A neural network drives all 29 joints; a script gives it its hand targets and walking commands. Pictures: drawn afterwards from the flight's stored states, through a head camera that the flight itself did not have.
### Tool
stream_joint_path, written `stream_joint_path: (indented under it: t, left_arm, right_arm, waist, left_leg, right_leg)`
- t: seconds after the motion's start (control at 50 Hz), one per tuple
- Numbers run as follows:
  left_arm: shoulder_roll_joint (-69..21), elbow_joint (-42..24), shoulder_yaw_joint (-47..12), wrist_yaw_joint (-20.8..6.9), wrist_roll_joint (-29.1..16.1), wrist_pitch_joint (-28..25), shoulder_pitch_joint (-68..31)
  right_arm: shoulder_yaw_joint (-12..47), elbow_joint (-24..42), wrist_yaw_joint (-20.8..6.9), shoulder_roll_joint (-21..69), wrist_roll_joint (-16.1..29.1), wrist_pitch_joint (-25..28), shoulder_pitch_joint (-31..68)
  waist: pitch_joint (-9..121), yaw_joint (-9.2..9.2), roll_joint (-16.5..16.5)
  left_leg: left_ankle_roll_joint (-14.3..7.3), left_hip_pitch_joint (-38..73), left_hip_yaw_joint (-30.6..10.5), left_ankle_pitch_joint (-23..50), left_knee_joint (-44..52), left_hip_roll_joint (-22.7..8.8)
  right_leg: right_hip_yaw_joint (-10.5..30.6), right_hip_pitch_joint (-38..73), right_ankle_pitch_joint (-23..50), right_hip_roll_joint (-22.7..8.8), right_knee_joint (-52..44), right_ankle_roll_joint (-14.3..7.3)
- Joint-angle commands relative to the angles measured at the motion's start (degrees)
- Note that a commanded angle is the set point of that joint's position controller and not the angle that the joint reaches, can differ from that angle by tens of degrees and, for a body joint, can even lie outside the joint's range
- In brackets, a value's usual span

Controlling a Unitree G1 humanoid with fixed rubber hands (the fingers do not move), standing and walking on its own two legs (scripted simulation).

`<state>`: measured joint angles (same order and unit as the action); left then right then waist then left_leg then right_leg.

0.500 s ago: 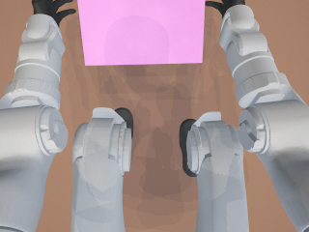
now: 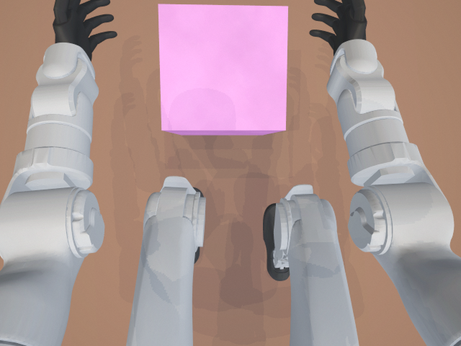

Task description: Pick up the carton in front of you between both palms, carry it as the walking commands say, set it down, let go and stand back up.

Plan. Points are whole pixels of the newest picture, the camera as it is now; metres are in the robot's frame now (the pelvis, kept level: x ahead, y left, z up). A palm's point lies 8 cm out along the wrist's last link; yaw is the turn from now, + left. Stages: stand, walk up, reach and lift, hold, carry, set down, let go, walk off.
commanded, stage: set down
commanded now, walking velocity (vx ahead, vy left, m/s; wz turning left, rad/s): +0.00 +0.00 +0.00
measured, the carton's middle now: (222, 85) +0.50 +0.06 -0.31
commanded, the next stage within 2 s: let go in 0.66 s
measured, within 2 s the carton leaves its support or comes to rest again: neither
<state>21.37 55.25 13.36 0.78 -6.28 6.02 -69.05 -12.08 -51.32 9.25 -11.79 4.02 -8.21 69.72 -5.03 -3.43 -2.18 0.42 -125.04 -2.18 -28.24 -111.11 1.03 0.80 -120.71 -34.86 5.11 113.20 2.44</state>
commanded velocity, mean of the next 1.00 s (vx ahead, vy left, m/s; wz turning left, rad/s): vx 0.00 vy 0.00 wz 0.00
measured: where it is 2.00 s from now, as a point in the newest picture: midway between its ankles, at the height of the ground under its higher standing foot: (233, 247)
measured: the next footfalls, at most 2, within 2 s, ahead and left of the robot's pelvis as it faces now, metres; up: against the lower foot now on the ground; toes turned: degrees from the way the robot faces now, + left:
none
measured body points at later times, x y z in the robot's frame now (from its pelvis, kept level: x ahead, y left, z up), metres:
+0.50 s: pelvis +0.02 +0.01 +0.13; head +0.33 +0.04 +0.46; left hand +0.52 +0.28 +0.02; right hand +0.55 -0.12 +0.02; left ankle +0.12 +0.12 -0.40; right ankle +0.09 -0.12 -0.40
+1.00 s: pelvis +0.07 +0.02 +0.26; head +0.32 +0.04 +0.63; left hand +0.43 +0.28 +0.14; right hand +0.47 -0.15 +0.14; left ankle +0.12 +0.12 -0.40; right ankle +0.09 -0.12 -0.40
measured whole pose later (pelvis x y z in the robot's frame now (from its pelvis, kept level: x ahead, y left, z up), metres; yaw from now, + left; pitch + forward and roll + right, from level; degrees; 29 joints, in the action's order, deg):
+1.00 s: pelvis +0.07 +0.02 +0.26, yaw +2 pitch +36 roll -2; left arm 13.9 37.0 13.6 -4.6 3.7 5.2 -31.0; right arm -11.3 -34.0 3.1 -7.0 -4.8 -6.2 29.8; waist 3.9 -1.9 -0.8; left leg -0.9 -72.5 -2.4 -16.3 -52.7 2.0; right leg 3.7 -68.7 -20.7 2.4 53.1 2.0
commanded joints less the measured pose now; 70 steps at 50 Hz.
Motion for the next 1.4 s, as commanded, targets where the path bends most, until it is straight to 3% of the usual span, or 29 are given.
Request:
stream_joint_path:
  t: [0.0, 0.14, 0.26, 0.46, 0.7, 0.82, 0.94, 1.16, 1.38]
  left_arm:
    - [5.9, -5.3, 1.5, -0.5, 1.2, -1.1, -11.5]
    - [7.7, -10.1, 3.0, -0.9, 1.7, 0.0, -9.1]
    - [7.5, -14.5, 3.2, -1.9, 1.7, 1.7, -7.0]
    - [4.5, -13.8, 4.4, -3.4, 4.2, 1.3, -2.3]
    - [2.0, -11.9, 6.3, -4.4, 8.4, -0.9, 3.8]
    - [1.0, -17.5, 4.4, -4.9, 11.7, -0.5, 17.9]
    - [-0.6, -25.7, 1.1, -5.3, 10.0, -2.0, 30.9]
    - [-4.2, -26.6, -3.7, -4.6, 6.7, -6.9, 57.6]
    - [-4.4, -33.2, -8.0, -4.0, 5.7, -8.7, 77.6]
  right_arm:
    - [-1.7, 4.8, -0.3, -4.5, -1.4, 1.3, 10.5]
    - [-0.9, 10.8, -0.4, -4.4, -1.2, 0.5, 9.4]
    - [-0.6, 15.3, -0.8, -4.2, -1.3, -1.2, 7.2]
    - [-2.9, 13.8, -2.7, -2.8, -3.5, -0.4, 0.8]
    - [-3.8, 12.7, -4.4, -1.1, -6.5, 1.5, -5.6]
    - [-2.6, 17.7, -4.6, 0.0, -10.5, 1.3, -20.5]
    - [0.4, 25.0, -6.1, -0.5, -8.9, 3.2, -32.6]
    - [3.6, 22.5, -9.1, -1.1, -6.6, 8.4, -58.1]
    - [7.1, 28.9, -11.1, -3.5, -4.8, 10.6, -76.7]
  waist:
    - [57.1, -0.86, 3.8]
    - [67.3, -1.97, 2.2]
    - [71.4, -1.7, 2.1]
    - [66.1, -0.5, 3.9]
    - [62.6, -0.26, 2.7]
    - [64.4, 0.1, 3.5]
    - [56.3, 0.41, 4.5]
    - [41.3, 2.2, 4.6]
    - [23.1, 2.67, 1.8]
  left_leg:
    - [1.1, 40.5, 4.9, 15.8, 11.3, 0.9]
    - [1.4, 47.6, 5.8, 19.6, 17.7, 1.7]
    - [1.5, 55.0, 5.9, 22.4, 23.6, 2.3]
    - [1.7, 64.2, 4.6, 27.0, 34.5, 2.4]
    - [1.4, 73.9, 3.2, 30.4, 47.9, 1.9]
    - [0.6, 86.5, 2.6, 33.8, 54.2, 1.6]
    - [0.3, 97.4, 0.5, 37.4, 60.4, 0.9]
    - [0.6, 109.4, -2.0, 44.8, 69.8, -0.4]
    - [0.7, 116.5, 0.6, 37.1, 83.4, 1.1]
  right_leg:
    - [-5.5, 18.6, 9.8, 1.4, -13.8, -0.3]
    - [-5.7, 27.8, 13.0, 2.0, -20.0, 0.2]
    - [-6.0, 33.6, 15.3, 2.3, -26.0, 0.5]
    - [-5.1, 37.0, 18.6, 1.7, -37.4, 0.6]
    - [-3.5, 48.4, 23.1, 0.5, -51.4, 1.0]
    - [-3.5, 57.8, 26.5, 0.4, -58.1, 0.7]
    - [-2.5, 62.9, 27.4, -0.4, -64.6, 0.2]
    - [-1.0, 75.0, 31.8, -1.8, -75.3, -0.5]
    - [0.7, 102.3, 37.2, -2.9, -87.9, -0.8]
